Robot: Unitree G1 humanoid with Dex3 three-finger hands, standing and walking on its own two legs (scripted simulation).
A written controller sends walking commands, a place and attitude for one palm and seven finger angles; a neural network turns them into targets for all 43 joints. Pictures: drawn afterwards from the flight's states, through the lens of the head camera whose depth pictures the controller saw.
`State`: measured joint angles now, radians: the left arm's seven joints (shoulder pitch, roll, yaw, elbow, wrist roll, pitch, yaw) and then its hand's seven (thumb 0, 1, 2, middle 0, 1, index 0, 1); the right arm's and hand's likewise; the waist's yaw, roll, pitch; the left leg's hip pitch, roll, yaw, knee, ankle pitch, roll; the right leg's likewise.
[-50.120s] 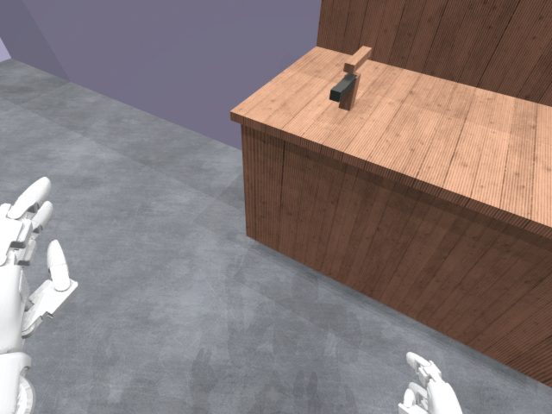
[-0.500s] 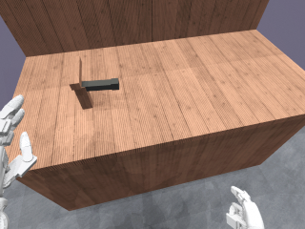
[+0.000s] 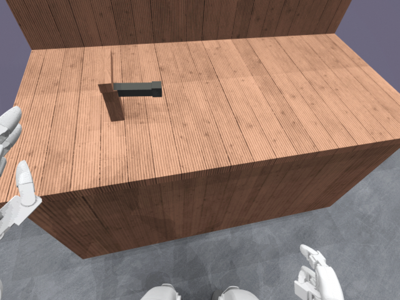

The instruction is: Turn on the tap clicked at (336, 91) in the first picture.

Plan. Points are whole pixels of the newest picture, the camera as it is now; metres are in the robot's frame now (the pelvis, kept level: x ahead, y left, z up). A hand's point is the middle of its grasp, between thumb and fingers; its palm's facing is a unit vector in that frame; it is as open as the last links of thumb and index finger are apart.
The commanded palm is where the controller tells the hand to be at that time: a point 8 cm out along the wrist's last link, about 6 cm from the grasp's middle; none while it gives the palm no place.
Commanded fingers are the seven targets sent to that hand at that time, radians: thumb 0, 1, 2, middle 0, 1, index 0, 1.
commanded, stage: step back with the hand held close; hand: left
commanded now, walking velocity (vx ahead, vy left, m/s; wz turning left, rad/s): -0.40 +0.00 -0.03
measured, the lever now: (156, 89) +0.58 +0.14 +0.06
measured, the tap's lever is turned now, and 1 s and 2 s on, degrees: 83 83 83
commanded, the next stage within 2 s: stop stepping back and stand still in 0.46 s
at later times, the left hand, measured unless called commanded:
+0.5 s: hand (24, 274) +0.13 +0.21 +0.18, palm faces +0.25 -0.87 -0.42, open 7.4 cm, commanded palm +0.08 +0.25 +0.20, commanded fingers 0.00 0.90 0.90 -0.20 -0.30 -0.20 -0.30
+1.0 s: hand out of the picture -0.02 +0.20 +0.17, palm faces +0.32 -0.90 -0.29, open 7.4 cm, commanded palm -0.07 +0.25 +0.20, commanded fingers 0.00 0.90 0.90 -0.20 -0.30 -0.20 -0.30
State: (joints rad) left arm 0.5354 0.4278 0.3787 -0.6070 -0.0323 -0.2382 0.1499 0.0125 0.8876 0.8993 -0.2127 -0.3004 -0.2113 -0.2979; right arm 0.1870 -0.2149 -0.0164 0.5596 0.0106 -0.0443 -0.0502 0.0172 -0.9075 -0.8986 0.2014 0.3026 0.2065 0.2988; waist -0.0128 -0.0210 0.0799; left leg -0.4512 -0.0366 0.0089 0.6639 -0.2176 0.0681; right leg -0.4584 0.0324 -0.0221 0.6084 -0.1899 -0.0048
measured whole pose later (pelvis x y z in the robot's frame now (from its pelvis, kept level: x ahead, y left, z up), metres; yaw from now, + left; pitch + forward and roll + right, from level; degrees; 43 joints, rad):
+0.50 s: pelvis -0.09 -0.02 +0.01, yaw -3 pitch +3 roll -2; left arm 0.54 0.44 0.38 -0.59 -0.07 -0.26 0.10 0.01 0.89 0.90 -0.21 -0.30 -0.21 -0.30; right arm 0.16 -0.20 -0.01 0.57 0.02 -0.06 -0.07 0.02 -0.91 -0.90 0.20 0.30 0.21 0.30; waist -0.01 -0.05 0.02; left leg -0.39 -0.01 0.02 0.57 -0.21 0.05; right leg -0.33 0.02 0.04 0.59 -0.31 0.02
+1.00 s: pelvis -0.25 -0.02 +0.00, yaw -4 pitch -2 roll -1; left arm 0.45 0.36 0.31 -0.51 -0.05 -0.12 0.15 0.01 0.89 0.90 -0.21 -0.30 -0.21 -0.30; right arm 0.25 -0.22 0.00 0.62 0.02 -0.12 -0.08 0.02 -0.91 -0.90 0.20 0.30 0.21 0.30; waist -0.02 -0.03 -0.04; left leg -0.28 0.05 0.02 0.67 -0.39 0.03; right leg -0.46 -0.05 -0.07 0.75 -0.39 -0.02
